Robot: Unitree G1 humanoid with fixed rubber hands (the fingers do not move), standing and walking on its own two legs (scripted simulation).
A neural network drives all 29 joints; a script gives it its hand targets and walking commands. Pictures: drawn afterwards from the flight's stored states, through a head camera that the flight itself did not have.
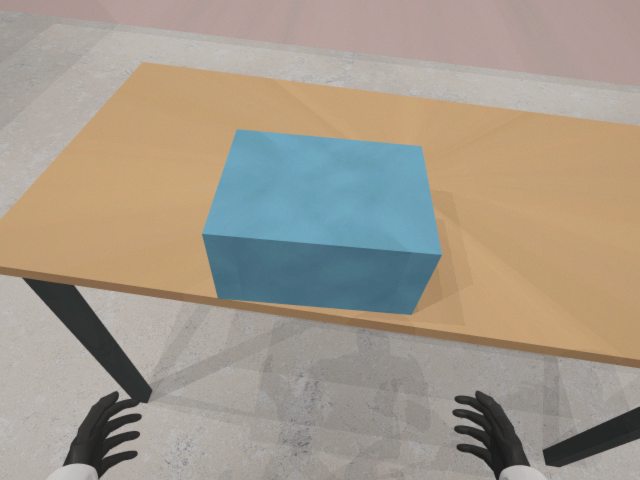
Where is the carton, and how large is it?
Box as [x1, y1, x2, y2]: [202, 129, 441, 314]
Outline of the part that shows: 237,129 202,232 218,298 411,314 441,255 421,146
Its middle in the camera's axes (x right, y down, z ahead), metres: +0.01 -0.03 +0.60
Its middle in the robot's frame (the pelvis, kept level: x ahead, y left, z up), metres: +0.46 +0.01 +0.04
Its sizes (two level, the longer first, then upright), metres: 0.291 0.217 0.148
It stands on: a table, 0.74 m high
